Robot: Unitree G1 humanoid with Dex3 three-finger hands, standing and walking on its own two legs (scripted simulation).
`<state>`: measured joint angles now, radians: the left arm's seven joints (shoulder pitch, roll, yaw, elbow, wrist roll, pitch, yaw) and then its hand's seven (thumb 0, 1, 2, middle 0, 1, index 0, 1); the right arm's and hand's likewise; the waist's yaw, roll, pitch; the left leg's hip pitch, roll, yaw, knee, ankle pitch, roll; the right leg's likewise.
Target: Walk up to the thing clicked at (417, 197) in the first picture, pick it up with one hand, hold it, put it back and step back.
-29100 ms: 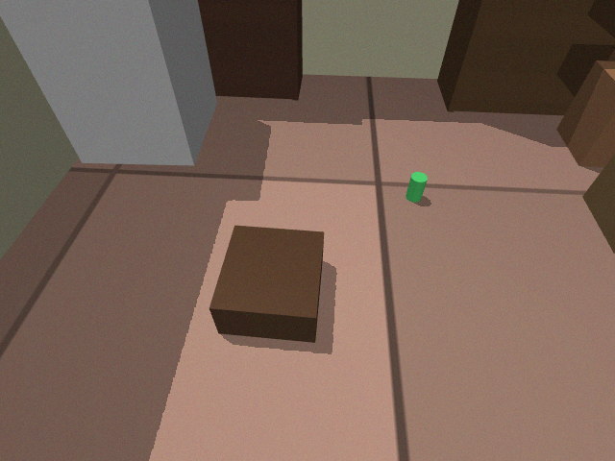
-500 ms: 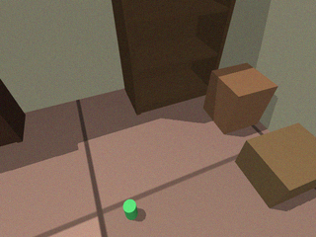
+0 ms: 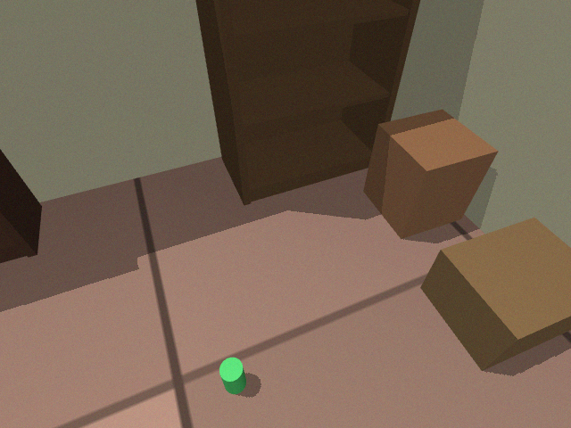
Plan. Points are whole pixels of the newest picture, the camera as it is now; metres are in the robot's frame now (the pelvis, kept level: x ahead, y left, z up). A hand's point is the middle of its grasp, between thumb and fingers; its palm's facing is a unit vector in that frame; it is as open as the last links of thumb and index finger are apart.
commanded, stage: stand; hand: left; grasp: from the side
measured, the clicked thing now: (233, 376) +0.43 +0.19 -0.72
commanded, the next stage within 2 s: step back in 1.06 s
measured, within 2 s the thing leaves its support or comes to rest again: neither
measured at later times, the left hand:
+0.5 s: hand out of the picture +0.10 +0.24 -0.16, palm faces -0.03 -0.94 -0.34, open 7.4 cm
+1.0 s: hand out of the picture +0.11 +0.23 -0.15, palm faces -0.02 -0.94 -0.34, open 7.4 cm
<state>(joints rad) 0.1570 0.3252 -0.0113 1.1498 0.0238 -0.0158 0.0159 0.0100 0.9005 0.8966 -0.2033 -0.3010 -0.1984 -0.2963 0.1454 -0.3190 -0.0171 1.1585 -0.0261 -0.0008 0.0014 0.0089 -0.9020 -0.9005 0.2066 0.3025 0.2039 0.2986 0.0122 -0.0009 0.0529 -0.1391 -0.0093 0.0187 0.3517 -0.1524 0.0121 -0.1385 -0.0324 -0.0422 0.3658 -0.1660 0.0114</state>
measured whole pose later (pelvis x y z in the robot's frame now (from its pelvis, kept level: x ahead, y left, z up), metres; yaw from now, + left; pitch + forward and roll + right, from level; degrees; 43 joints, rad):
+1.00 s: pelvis +0.04 -0.01 +0.00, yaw -1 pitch -2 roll +0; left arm 0.10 0.33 0.00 1.15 0.01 -0.02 0.01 0.01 0.90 0.90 -0.20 -0.30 -0.20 -0.30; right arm 0.09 -0.33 -0.01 1.16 -0.02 -0.01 -0.01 0.01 -0.90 -0.90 0.21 0.30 0.20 0.30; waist 0.00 0.00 0.05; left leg -0.08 0.01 0.02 0.28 -0.17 -0.01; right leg -0.08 -0.01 -0.04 0.30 -0.19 0.00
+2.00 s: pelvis -0.12 +0.05 -0.01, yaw -4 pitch -2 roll +1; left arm 0.15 0.35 0.06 0.84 0.03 0.04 0.01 0.01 0.90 0.90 -0.21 -0.30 -0.20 -0.30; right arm 0.13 -0.38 -0.04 0.90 0.00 0.04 -0.01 0.01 -0.90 -0.90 0.21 0.30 0.21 0.30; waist 0.02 0.00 0.15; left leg -0.43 -0.12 -0.11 1.11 -0.51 0.00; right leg -0.28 0.00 0.06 0.58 -0.27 -0.02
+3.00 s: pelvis -0.44 +0.04 -0.03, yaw -1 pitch -3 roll +3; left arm 0.07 0.40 0.08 0.72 0.03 0.07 0.01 0.01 0.90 0.90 -0.20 -0.30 -0.20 -0.30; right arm 0.23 -0.35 -0.04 0.90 -0.03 0.02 -0.03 0.01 -0.90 -0.90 0.21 0.30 0.21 0.30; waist 0.00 -0.09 0.21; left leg -0.23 -0.07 0.01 0.65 -0.37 0.02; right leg -0.44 -0.07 -0.01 0.73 -0.24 -0.02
